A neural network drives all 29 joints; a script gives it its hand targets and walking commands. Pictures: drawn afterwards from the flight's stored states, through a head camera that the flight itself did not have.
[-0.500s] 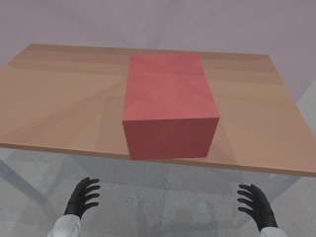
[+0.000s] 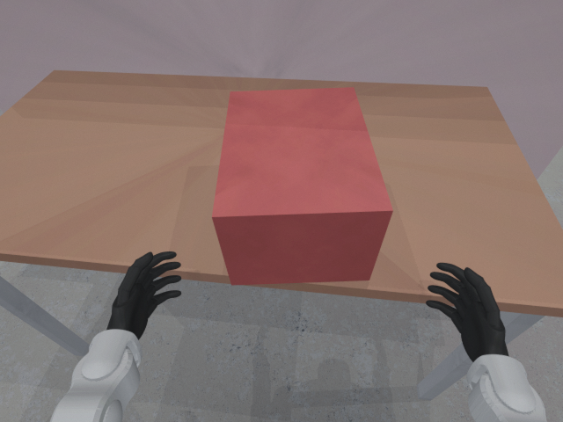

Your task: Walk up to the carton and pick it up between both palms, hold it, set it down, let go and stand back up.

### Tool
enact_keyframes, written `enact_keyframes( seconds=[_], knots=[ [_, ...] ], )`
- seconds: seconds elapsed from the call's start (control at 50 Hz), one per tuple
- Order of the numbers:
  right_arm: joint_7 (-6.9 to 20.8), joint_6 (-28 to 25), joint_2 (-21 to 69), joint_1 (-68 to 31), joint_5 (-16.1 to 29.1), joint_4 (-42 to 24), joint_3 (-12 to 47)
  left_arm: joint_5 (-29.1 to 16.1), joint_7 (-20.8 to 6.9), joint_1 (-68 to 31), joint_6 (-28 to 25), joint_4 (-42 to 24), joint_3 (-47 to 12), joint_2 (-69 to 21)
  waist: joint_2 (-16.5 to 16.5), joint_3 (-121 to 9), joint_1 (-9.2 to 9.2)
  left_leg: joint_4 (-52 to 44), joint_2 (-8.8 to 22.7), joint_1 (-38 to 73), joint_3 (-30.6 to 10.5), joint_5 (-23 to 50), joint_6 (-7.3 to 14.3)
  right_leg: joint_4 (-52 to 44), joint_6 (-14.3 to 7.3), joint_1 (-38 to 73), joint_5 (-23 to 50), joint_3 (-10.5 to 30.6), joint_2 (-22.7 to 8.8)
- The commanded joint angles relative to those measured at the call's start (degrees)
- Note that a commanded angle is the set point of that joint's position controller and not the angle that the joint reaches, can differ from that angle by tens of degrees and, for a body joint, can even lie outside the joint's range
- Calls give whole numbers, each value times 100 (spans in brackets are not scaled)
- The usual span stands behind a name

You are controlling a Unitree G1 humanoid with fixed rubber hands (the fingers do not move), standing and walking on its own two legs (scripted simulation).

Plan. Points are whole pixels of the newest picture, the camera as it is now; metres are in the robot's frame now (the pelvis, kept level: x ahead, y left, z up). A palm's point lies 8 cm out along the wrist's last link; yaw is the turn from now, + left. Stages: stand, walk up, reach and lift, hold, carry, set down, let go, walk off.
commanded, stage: reach and lift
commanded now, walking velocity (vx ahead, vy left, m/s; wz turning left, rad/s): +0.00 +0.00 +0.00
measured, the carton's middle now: (295, 180) +0.47 +0.05 +0.06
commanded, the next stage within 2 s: none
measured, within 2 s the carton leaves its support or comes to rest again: neither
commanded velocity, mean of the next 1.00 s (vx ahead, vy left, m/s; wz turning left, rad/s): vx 0.00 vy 0.00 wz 0.00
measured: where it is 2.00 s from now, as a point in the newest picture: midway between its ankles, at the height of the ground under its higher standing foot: outside the picture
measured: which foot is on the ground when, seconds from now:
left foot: down 0.00-1.00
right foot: down 0.00-1.00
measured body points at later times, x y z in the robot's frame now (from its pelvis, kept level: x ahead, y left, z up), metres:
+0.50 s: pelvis +0.00 +0.00 +0.00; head +0.02 -0.01 +0.45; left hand +0.31 +0.24 +0.11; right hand +0.33 -0.20 +0.09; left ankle -0.02 +0.13 -0.75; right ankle +0.01 -0.14 -0.75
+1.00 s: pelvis -0.01 -0.01 +0.00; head +0.02 +0.00 +0.45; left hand +0.39 +0.24 +0.15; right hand +0.40 -0.20 +0.14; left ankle -0.02 +0.13 -0.75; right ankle +0.01 -0.14 -0.75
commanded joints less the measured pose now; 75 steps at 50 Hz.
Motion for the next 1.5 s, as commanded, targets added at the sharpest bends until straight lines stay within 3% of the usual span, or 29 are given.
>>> enact_keyframes(
  seconds=[0.0, 0.08, 0.26, 0.5, 0.72, 1.06, 1.48],
  knots=[
    [-86, -122, -557, -1240, 32, -1136, -357, 12, -59, -1377, -143, -1002, 598, 760, 67, -817, -18, -262, -361, -136, 104, 1292, -106, -284, -225, 377, 246, 94, 275],
    [-139, 139, -611, -2063, 78, -833, -354, 44, -84, -2084, 225, -764, 721, 773, 34, -768, 3, -441, -319, -473, 131, 640, -22, -271, -254, 486, -71, 134, 239],
    [-286, 356, -1022, -3304, 394, -699, -309, -33, -107, -3076, 712, -797, 994, 982, -2, -1924, -81, -20, -382, -163, 236, 1796, -137, 65, -152, 800, 1025, 79, 324],
    [-447, 791, -1428, -4885, 778, 13, -223, 137, -194, -4563, 1489, -330, 1251, 1093, -35, -2379, -237, 117, -386, -28, 210, 2193, -164, 140, -123, 894, 1526, -18, 386],
    [-406, 1006, -1735, -6403, 1009, 861, -259, 211, -119, -6052, 1772, 410, 1254, 1394, 94, -2959, -257, 223, -380, -67, 162, 2130, -133, 224, -134, 804, 1534, -75, 411],
    [-217, 1036, -1984, -8679, 1107, 2667, -246, 45, -90, -8238, 1450, 2343, 856, 1931, 1, -3902, -241, 371, -364, -305, 93, 2174, -32, 346, -92, 848, 1980, -106, 390],
    [-14, 703, -2164, -10828, 1026, 5199, -77, -197, 19, -10415, 616, 4950, 3, 1924, 124, -4908, -297, 689, -351, -376, -34, 2751, -229, 442, -79, 474, 2589, -289, 456]
  ],
)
